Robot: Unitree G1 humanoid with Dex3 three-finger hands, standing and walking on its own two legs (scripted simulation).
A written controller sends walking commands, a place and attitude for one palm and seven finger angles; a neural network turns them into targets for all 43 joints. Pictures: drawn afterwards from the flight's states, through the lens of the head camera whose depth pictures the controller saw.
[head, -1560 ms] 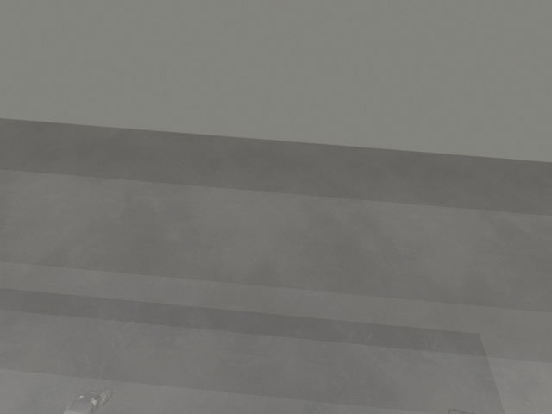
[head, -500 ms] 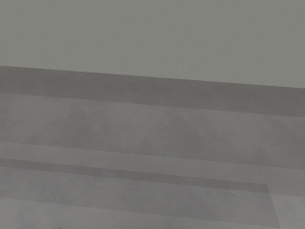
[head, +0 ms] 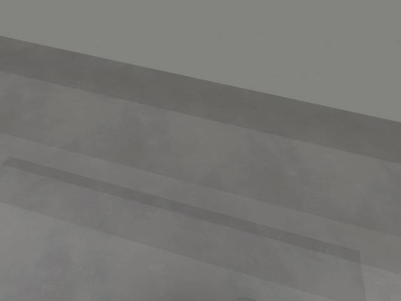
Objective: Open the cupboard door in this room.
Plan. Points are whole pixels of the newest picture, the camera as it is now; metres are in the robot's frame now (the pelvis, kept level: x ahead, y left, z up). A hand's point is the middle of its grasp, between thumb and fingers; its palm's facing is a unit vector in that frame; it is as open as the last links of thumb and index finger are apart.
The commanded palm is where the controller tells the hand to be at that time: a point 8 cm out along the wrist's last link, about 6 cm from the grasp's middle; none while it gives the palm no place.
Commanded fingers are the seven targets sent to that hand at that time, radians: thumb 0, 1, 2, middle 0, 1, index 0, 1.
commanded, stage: turn or walk to find it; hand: left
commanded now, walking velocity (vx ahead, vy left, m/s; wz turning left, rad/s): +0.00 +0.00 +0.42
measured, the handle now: out of the picture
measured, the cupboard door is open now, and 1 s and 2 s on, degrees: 0 0 0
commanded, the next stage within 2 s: none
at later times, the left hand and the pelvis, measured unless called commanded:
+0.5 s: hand out of the picture -0.04 +0.16 -0.17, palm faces +0.27 -0.93 -0.24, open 7.4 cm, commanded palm none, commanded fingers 0.00 0.90 0.90 -0.20 -0.30 -0.20 -0.30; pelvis -0.04 -0.04 +0.00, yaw +15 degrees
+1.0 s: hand out of the picture -0.08 +0.22 -0.16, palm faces +0.46 -0.85 -0.25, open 7.4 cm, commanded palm none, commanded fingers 0.00 0.90 0.90 -0.20 -0.30 -0.20 -0.30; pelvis -0.07 -0.01 +0.00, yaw +26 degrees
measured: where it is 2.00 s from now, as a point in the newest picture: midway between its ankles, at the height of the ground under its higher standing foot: outside the picture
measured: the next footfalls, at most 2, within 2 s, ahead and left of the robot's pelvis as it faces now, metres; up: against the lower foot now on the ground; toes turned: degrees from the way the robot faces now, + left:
right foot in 0.20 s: +0.01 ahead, -0.15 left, +0.00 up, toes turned +5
left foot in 0.62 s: -0.06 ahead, +0.10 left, +0.00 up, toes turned +22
